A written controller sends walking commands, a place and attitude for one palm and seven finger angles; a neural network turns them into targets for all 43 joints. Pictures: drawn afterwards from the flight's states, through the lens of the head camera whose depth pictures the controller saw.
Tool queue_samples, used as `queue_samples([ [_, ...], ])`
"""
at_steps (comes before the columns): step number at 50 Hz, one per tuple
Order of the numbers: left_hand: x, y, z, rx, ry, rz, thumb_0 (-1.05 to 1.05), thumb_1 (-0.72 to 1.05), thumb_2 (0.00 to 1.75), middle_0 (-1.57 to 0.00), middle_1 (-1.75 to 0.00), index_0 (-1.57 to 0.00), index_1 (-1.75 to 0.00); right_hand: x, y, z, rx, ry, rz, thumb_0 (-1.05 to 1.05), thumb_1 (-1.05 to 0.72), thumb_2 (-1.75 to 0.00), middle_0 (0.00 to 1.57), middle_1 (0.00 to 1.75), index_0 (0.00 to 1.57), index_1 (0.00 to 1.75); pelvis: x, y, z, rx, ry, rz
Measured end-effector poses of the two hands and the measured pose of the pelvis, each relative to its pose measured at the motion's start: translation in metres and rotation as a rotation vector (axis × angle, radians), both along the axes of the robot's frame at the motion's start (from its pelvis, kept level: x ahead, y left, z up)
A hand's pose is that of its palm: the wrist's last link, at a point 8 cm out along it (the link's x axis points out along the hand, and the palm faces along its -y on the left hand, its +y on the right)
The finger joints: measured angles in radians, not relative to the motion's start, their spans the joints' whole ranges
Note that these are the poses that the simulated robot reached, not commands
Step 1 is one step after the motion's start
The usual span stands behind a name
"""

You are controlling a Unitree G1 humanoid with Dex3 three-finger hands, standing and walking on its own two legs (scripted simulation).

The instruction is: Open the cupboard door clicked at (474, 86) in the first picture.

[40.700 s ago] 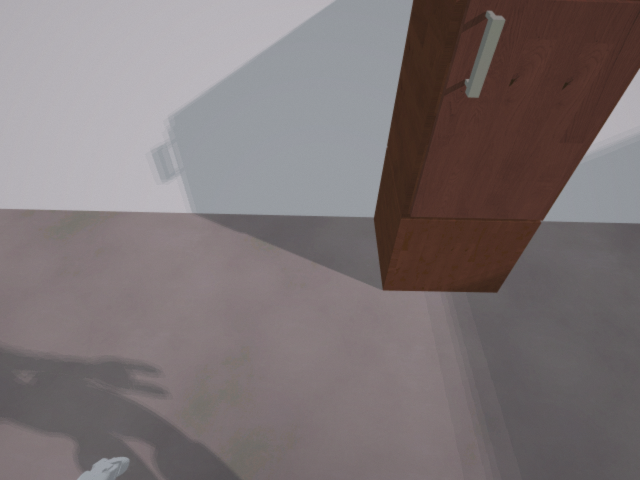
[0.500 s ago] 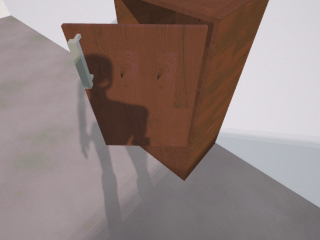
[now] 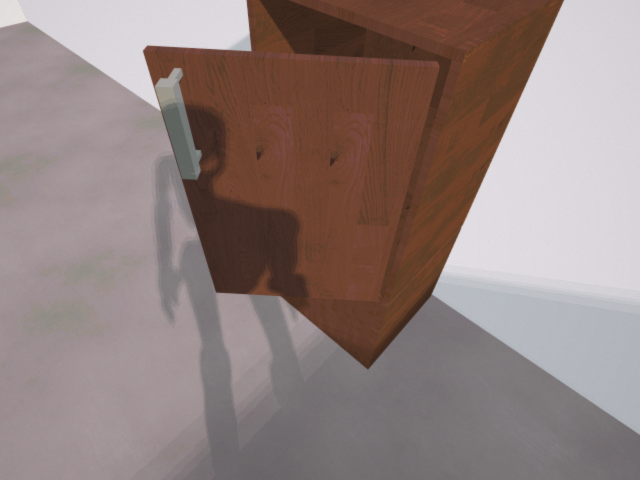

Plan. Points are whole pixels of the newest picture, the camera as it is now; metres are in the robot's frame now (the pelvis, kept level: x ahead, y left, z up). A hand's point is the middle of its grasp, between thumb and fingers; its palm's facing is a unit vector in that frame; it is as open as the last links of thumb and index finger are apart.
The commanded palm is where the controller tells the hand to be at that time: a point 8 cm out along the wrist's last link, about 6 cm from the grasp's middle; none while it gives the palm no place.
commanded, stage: look again from close up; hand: left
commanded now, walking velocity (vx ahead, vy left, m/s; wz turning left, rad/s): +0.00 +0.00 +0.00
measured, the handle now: (184, 125) +0.56 +0.25 +0.15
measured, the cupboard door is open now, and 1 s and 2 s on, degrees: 40 40 40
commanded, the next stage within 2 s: shuffle to correct the standing spot in 0.64 s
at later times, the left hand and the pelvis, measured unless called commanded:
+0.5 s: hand out of the picture +0.02 +0.27 -0.17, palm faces +0.01 -0.96 -0.29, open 7.4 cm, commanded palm none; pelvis -0.06 +0.04 -0.01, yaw +0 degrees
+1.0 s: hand out of the picture -0.15 +0.22 -0.18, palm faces +0.04 -0.98 -0.17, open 7.4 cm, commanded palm none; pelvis -0.09 +0.05 +0.00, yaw +0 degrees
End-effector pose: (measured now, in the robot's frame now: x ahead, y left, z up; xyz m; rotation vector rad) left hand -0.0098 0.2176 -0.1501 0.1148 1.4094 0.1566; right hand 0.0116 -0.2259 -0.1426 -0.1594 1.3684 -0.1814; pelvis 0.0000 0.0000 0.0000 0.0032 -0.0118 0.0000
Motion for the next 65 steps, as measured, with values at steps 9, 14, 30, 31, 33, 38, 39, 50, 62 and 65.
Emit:
queue_samples([
  [9,0.014,0.024,0.003,0.042,-0.062,-0.056,0.0,0.9,0.9,-0.21,-0.3,-0.2,-0.3,-0.004,0.004,-0.001,-0.004,-0.032,0.006,0.01,-0.92,-0.9,0.2,0.3,0.2,0.3,-0.008,0.01,-0.004,-0.005,0.011,0.001],
  [14,0.022,0.054,0.006,0.102,-0.141,-0.065,0.0,0.9,0.9,-0.21,-0.3,-0.2,-0.3,0.007,-0.003,0.0,-0.044,-0.116,0.01,0.01,-0.91,-0.9,0.2,0.3,0.2,0.3,-0.019,0.02,-0.01,-0.009,-0.003,0.001],
  [30,-0.007,0.1,0.016,0.121,-0.242,-0.097,0.0,0.9,0.9,-0.2,-0.3,-0.2,-0.3,0.006,0.002,0.03,-0.095,-0.286,0.091,0.0,-0.91,-0.9,0.2,0.3,0.2,0.3,-0.074,0.044,-0.007,-0.015,-0.053,-0.001],
  [31,-0.013,0.1,0.015,0.12,-0.232,-0.096,0.0,0.9,0.9,-0.2,-0.3,-0.2,-0.3,0.002,0.002,0.029,-0.094,-0.279,0.092,0.0,-0.91,-0.9,0.2,0.3,0.2,0.3,-0.077,0.045,-0.007,-0.015,-0.052,0.0],
  [33,-0.026,0.101,0.014,0.117,-0.207,-0.092,0.0,0.9,0.9,-0.2,-0.3,-0.2,-0.3,-0.008,0.002,0.028,-0.091,-0.259,0.093,0.0,-0.91,-0.9,0.2,0.3,0.2,0.3,-0.082,0.045,-0.006,-0.015,-0.05,0.003],
  [38,-0.063,0.099,0.01,0.109,-0.127,-0.073,0.0,0.9,0.9,-0.2,-0.3,-0.2,-0.3,-0.036,0.003,0.022,-0.082,-0.186,0.082,0.01,-0.91,-0.9,0.21,0.3,0.2,0.3,-0.09,0.046,-0.005,-0.016,-0.043,0.011],
  [39,-0.071,0.098,0.01,0.106,-0.11,-0.067,0.0,0.9,0.9,-0.2,-0.3,-0.2,-0.3,-0.042,0.003,0.02,-0.08,-0.169,0.079,0.01,-0.91,-0.9,0.2,0.3,0.2,0.3,-0.092,0.046,-0.004,-0.016,-0.041,0.012],
  [50,-0.141,0.055,0.0,-0.004,0.075,0.008,0.0,0.9,0.9,-0.2,-0.3,-0.19,-0.3,-0.104,0.033,0.004,-0.008,0.006,0.008,0.01,-0.91,-0.9,0.2,0.3,0.2,0.3,-0.093,0.047,-0.003,-0.017,-0.028,0.008],
  [62,-0.151,0.028,-0.007,-0.031,0.081,0.083,0.0,0.9,0.9,-0.2,-0.3,-0.19,-0.3,-0.114,0.056,-0.018,0.062,0.053,-0.036,0.01,-0.91,-0.9,0.2,0.3,0.2,0.3,-0.083,0.045,-0.013,-0.012,-0.044,0.007],
  [65,-0.154,0.024,-0.005,-0.03,0.077,0.119,0.0,0.91,0.9,-0.2,-0.3,-0.19,-0.3,-0.091,0.057,-0.016,0.064,0.022,-0.013,0.01,-0.91,-0.9,0.2,0.3,0.2,0.3,-0.076,0.048,-0.011,-0.023,-0.038,0.015],
])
